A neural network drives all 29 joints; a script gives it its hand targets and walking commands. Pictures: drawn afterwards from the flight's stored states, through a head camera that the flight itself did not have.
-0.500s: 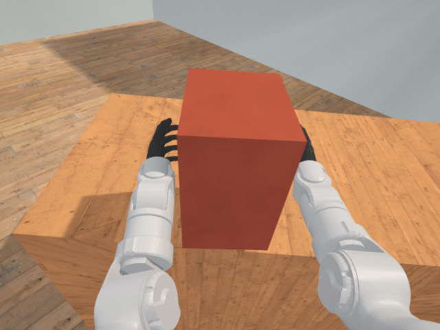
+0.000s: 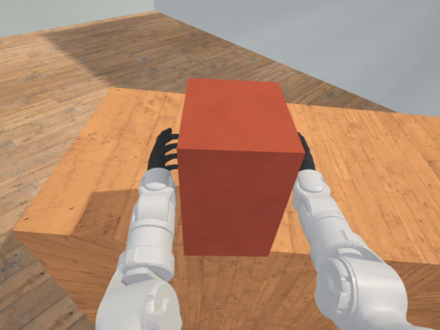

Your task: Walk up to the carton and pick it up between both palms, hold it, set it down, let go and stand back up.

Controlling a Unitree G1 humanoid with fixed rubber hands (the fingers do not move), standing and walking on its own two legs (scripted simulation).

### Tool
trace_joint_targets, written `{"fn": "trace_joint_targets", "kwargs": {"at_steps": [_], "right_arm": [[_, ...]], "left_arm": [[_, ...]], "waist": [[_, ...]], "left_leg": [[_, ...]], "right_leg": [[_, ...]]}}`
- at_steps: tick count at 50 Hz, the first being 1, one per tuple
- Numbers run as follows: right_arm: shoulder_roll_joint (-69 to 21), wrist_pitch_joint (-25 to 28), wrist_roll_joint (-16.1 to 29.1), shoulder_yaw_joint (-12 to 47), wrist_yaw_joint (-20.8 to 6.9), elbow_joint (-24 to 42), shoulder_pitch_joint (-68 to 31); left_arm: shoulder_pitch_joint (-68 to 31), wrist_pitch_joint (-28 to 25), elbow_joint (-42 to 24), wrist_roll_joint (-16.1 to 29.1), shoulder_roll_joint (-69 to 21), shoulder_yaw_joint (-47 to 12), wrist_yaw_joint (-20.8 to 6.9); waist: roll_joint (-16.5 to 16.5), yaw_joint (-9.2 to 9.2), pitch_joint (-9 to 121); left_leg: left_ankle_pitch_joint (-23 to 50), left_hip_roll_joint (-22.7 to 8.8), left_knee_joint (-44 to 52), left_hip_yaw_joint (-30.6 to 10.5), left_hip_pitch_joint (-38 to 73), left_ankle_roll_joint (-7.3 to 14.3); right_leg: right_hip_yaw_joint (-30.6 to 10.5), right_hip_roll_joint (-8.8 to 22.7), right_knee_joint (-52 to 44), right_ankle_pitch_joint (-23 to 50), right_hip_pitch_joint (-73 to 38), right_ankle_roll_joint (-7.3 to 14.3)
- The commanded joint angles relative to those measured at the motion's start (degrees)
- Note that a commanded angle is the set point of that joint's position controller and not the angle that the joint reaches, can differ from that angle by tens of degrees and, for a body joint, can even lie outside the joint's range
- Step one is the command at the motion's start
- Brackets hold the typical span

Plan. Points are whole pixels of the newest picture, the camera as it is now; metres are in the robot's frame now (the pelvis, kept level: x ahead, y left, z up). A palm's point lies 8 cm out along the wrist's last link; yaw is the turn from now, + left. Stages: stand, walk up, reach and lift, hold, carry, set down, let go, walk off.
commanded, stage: set down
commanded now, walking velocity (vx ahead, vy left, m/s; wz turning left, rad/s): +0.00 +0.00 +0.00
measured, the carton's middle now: (229, 171) +0.43 +0.04 +0.08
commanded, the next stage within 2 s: none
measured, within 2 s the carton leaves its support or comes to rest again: rests again in 0.28 s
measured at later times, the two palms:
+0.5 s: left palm (159, 177) +0.37 +0.17 +0.10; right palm (299, 175) +0.42 -0.10 +0.11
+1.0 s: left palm (160, 180) +0.37 +0.17 +0.09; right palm (300, 178) +0.42 -0.10 +0.10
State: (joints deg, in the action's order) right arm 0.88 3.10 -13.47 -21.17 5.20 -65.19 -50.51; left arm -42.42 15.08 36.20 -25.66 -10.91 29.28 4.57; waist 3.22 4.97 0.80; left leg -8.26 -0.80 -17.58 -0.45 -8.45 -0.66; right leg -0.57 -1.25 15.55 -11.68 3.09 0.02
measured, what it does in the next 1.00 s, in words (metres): stands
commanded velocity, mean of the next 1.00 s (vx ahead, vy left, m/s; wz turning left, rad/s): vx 0.00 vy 0.00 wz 0.00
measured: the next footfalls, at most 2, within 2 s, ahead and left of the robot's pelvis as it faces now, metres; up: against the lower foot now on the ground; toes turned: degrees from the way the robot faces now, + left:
none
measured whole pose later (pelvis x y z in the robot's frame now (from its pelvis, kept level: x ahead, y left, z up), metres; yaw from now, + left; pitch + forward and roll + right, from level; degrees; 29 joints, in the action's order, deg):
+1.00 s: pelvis +0.00 +0.00 +0.00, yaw +0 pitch +1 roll +0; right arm -0.5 8.8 -19.7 -25.7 3.8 -64.8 -47.8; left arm -39.4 7.0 36.5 -27.5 -13.4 32.3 4.2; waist 3.2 5.1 0.8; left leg -8.1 -0.8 -17.5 -0.4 -10.3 -0.7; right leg -0.5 -1.2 15.6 -11.5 5.0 0.0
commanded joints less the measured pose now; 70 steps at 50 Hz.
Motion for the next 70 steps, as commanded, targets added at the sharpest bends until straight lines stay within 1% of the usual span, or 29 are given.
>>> {"fn": "trace_joint_targets", "kwargs": {"at_steps": [1, 3, 6, 7, 9, 10, 12, 14, 17, 18, 22, 24, 29, 34, 37, 38, 40, 45, 47, 50, 53, 54, 55, 56, 58, 65, 67, 68, 70], "right_arm": [[-34.3, 6.3, -1.6, 5.8, -9.8, 10.0, -35.3], [-34.8, 6.0, -3.3, 4.6, -9.7, 9.4, -34.6], [-34.2, 6.5, -3.5, 3.2, -9.8, 9.2, -34.4], [-34.7, 7.0, -4.1, 4.4, -9.7, 9.9, -35.3], [-33.2, 6.0, -4.1, 3.1, -9.7, 7.1, -32.7], [-32.0, 5.1, -4.5, 2.9, -10.1, 6.3, -31.5], [-35.1, 5.6, -4.5, 4.1, -9.8, 9.3, -31.8], [-36.2, 6.6, -4.5, 5.0, -9.9, 8.7, -32.2], [-34.8, 7.7, -4.9, 4.5, -10.0, 11.2, -32.4], [-35.1, 8.3, -5.6, 4.9, -9.6, 10.8, -32.5], [-34.8, 7.7, -5.4, 4.2, -10.4, 10.8, -30.9], [-35.2, 7.6, -6.0, 3.6, -10.2, 9.3, -30.0], [-35.8, 7.3, -7.1, 4.1, -10.2, 9.4, -29.4], [-36.2, 8.6, -7.4, 2.2, -10.2, 9.7, -27.6], [-35.5, 8.5, -8.7, 1.7, -10.5, 9.4, -27.4], [-35.0, 8.2, -9.4, 0.7, -10.6, 7.4, -25.8], [-35.4, 8.2, -8.9, 1.4, -10.3, 8.8, -26.0], [-36.2, 8.5, -8.7, 2.8, -10.7, 11.7, -26.7], [-34.1, 9.0, -9.4, 1.4, -10.8, 10.2, -25.6], [-35.3, 8.3, -9.7, 1.7, -10.8, 11.3, -24.8], [-34.6, 7.6, -10.2, 0.7, -10.7, 9.1, -22.3], [-35.0, 7.7, -9.8, 0.3, -11.0, 9.0, -21.6], [-34.5, 8.3, -10.5, 0.4, -10.9, 12.6, -24.9], [-34.8, 8.9, -11.1, -0.4, -10.7, 13.0, -25.3], [-29.4, 8.0, -9.5, -1.2, -10.9, 8.8, -22.0], [-22.9, 7.3, -9.0, -2.5, -8.8, 9.3, -22.1], [-20.0, 7.6, -6.8, -1.1, -8.5, 10.8, -24.0], [-14.3, 7.8, -5.6, -1.3, -8.1, 8.4, -22.3], [-5.8, 7.3, -2.8, -1.0, -6.5, 8.7, -22.1]], "left_arm": [[-36.5, -6.1, -2.9, 3.1, -25.5, -16.4, -4.6], [-35.3, -6.4, -0.8, 1.9, -24.2, -14.1, -4.6], [-37.8, -7.1, -2.3, 2.9, -25.5, -15.8, -4.5], [-37.6, -7.6, -1.6, 3.2, -25.0, -15.6, -4.6], [-35.6, -7.1, -0.1, 1.5, -24.6, -13.4, -4.8], [-34.6, -6.8, 1.1, 1.5, -23.4, -12.3, -5.0], [-33.8, -7.2, 0.7, 1.8, -23.4, -12.2, -5.2], [-35.7, -8.1, -1.5, 1.4, -24.0, -13.9, -4.9], [-35.5, -8.9, -2.6, 2.3, -24.5, -14.1, -4.9], [-35.0, -9.8, -2.0, 2.6, -25.8, -15.6, -5.0], [-31.4, -9.4, -0.4, 0.1, -24.0, -12.4, -4.6], [-33.8, -9.9, -1.0, 1.4, -24.5, -14.1, -4.7], [-32.7, -9.9, 0.7, 0.8, -23.2, -11.5, -5.6], [-30.9, -10.6, 0.8, 1.0, -25.1, -12.6, -5.4], [-29.5, -10.4, 1.2, -0.4, -24.5, -11.2, -5.1], [-30.5, -10.9, 1.1, 0.6, -23.3, -12.3, -5.4], [-28.6, -10.6, 2.5, -0.3, -22.3, -10.5, -5.7], [-26.7, -11.1, 2.0, -0.4, -23.2, -10.0, -5.7], [-26.0, -11.0, 4.1, -0.8, -24.2, -10.3, -5.8], [-23.8, -10.6, 3.1, -2.4, -22.4, -8.2, -6.5], [-25.4, -11.0, 3.7, -1.2, -21.9, -9.1, -6.8], [-24.7, -11.0, 2.9, -3.5, -22.2, -7.4, -6.6], [-24.8, -11.1, 3.4, -2.8, -22.6, -7.0, -6.1], [-27.6, -11.7, 2.4, -1.9, -22.0, -8.3, -6.1], [-25.9, -11.4, 3.6, -2.1, -18.0, -7.1, -5.6], [-26.2, -12.5, 5.9, -1.3, -9.3, -3.2, -4.3], [-26.2, -13.3, 4.8, -0.1, -9.0, -4.6, -3.5], [-26.3, -13.7, 3.7, 0.5, -5.8, -4.4, -2.4], [-25.3, -14.1, 4.1, 1.7, 2.4, -1.7, -0.2]], "waist": [[-3.9, 1.58, 34.4], [-2.0, 1.98, 31.0], [-3.6, 0.31, 32.7], [-1.1, 1.04, 33.6], [-3.0, 0.83, 28.4], [-0.9, 0.99, 26.5], [-0.1, 2.15, 28.9], [-2.2, 1.63, 32.5], [-1.8, 1.65, 34.6], [-2.0, 0.30, 35.7], [-1.0, 2.97, 30.6], [-1.6, 0.98, 32.2], [0.4, 2.28, 29.0], [-1.2, 0.31, 29.7], [-0.5, 1.34, 27.1], [-1.1, -0.04, 27.4], [-0.2, 1.82, 26.3], [1.5, 2.25, 26.7], [1.7, 0.88, 25.0], [1.3, 2.69, 23.5], [1.6, 0.23, 21.9], [-0.7, 1.36, 22.9], [1.8, 1.79, 23.6], [0.6, 1.04, 25.0], [-1.3, 1.28, 23.0], [2.6, 1.98, 21.2], [1.9, 1.96, 22.5], [-0.5, 1.59, 22.8], [0.5, 2.94, 23.4]], "left_leg": [[39.2, -1.2, -6.5, 7.1, 20.2, -3.1], [33.8, -1.1, -4.6, 7.7, 16.9, -2.1], [33.7, -0.7, -5.0, 7.6, 16.2, -2.5], [35.0, -0.7, -5.4, 8.0, 16.3, -2.3], [32.5, -0.8, -4.4, 7.5, 15.5, -2.3], [29.9, -0.7, -3.1, 7.6, 14.4, -1.6], [29.8, -0.5, -3.5, 8.5, 13.3, -0.9], [35.4, -0.5, -5.5, 8.4, 16.0, -2.1], [33.5, -0.6, -4.9, 8.3, 14.4, -1.9], [37.9, -1.0, -5.7, 7.3, 16.8, -2.3], [32.0, -1.4, -4.0, 8.2, 13.7, -1.3], [32.4, -1.0, -4.4, 8.1, 13.3, -1.8], [28.5, -0.5, -3.5, 8.3, 10.5, -0.4], [32.2, -0.7, -4.4, 8.1, 12.3, -1.4], [30.5, -0.6, -3.8, 8.5, 11.9, -1.1], [31.2, -0.8, -3.9, 8.3, 11.4, -1.1], [28.4, -0.4, -3.0, 8.8, 10.2, 0.1], [25.2, -0.4, -2.1, 8.8, 7.6, 0.3], [28.2, -0.4, -3.3, 8.3, 9.7, -0.2], [24.2, -0.5, -1.2, 8.9, 5.9, 0.8], [22.6, -0.2, -0.8, 9.0, 6.7, 0.5], [22.6, -0.1, -1.3, 8.9, 6.9, 0.7], [22.7, -0.4, -1.3, 8.9, 7.3, 0.7], [22.7, 0.2, -1.3, 9.2, 4.8, 0.5], [26.8, -0.6, -2.0, 8.6, 9.0, 0.0], [20.3, 1.1, -0.5, 10.3, 1.8, 1.7], [26.1, 0.2, -2.4, 9.3, 4.8, 0.8], [27.6, 0.4, -2.3, 9.5, 6.0, -0.1], [28.5, 0.0, -3.6, 9.0, 7.1, 0.2]], "right_leg": [[6.3, -2.3, -1.0, 17.5, 8.0, -1.3], [5.8, -2.1, -1.8, 16.2, 7.0, -1.3], [6.1, -1.8, -2.1, 16.8, 6.5, -0.9], [5.9, -1.8, -0.8, 20.0, 6.1, -1.5], [5.5, -1.4, -1.5, 16.5, 6.1, -1.2], [5.8, -1.5, -2.2, 14.8, 4.9, -1.2], [5.2, -1.3, -0.7, 20.4, 2.8, -1.8], [5.4, -1.3, 0.6, 22.2, 4.9, -2.3], [5.6, -1.3, 0.1, 21.6, 4.0, -1.8], [6.0, -1.4, 0.4, 24.4, 5.4, -1.8], [6.0, -1.6, -0.1, 19.2, 5.3, -1.7], [5.7, -1.3, 0.4, 20.5, 3.8, -1.6], [5.1, -0.4, 0.9, 23.0, 2.6, -2.8], [5.9, -1.1, 1.1, 22.8, 5.2, -2.3], [6.2, -1.6, -0.3, 16.0, 5.7, -1.6], [6.4, -1.3, -0.4, 18.0, 6.3, -1.7], [5.2, -0.4, -0.3, 19.6, 4.5, -2.3], [5.2, -0.6, 0.9, 20.1, 1.7, -2.5], [6.2, -1.0, 0.9, 21.6, 4.0, -2.7], [5.0, -0.4, 0.9, 22.1, 0.7, -2.6], [5.6, -0.8, 0.4, 17.1, 1.5, -2.9], [5.1, -0.4, 0.6, 16.6, 2.2, -2.4], [5.2, -1.2, -0.1, 15.7, 2.3, -2.2], [5.4, -1.0, 0.8, 18.2, 1.0, -2.3], [5.3, -1.0, 0.6, 16.8, 4.6, -2.2], [4.2, -0.1, 0.7, 20.3, -0.6, -3.3], [4.4, -1.2, 1.4, 20.7, 1.3, -2.5], [4.9, -1.3, 1.5, 20.3, 2.7, -2.0], [3.8, -1.2, 1.6, 19.6, 3.5, -2.0]]}}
